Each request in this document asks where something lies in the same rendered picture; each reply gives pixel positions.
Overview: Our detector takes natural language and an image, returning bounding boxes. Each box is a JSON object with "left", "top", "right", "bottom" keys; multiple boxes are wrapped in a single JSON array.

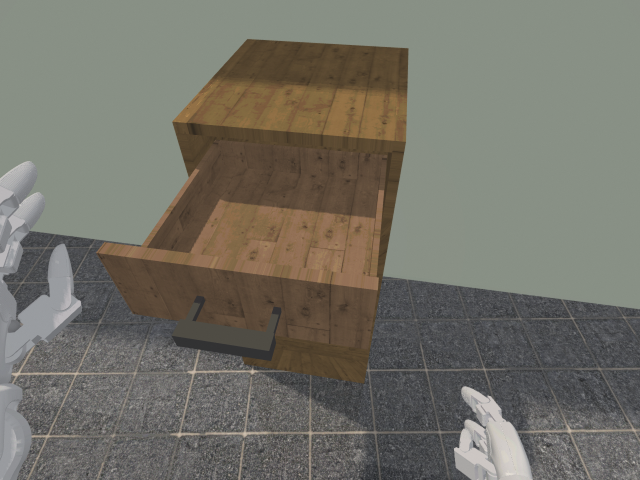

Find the robot left forearm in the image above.
[{"left": 0, "top": 383, "right": 32, "bottom": 480}]

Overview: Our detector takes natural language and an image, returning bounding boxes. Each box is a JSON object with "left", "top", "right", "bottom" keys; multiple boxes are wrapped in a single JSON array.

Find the robot left hand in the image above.
[{"left": 0, "top": 161, "right": 82, "bottom": 384}]

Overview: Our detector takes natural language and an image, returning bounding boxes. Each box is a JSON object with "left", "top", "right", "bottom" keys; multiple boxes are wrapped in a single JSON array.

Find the drawer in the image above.
[{"left": 96, "top": 140, "right": 387, "bottom": 350}]

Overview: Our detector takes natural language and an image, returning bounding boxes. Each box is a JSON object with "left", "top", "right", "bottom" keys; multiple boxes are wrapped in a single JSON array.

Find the handle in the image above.
[{"left": 172, "top": 296, "right": 281, "bottom": 361}]

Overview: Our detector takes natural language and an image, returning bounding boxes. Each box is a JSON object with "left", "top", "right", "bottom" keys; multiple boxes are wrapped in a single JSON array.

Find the cabinet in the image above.
[{"left": 172, "top": 39, "right": 408, "bottom": 384}]

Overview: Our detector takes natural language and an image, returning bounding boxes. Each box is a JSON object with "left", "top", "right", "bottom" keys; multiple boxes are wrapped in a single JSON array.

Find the robot right hand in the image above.
[{"left": 454, "top": 386, "right": 533, "bottom": 480}]

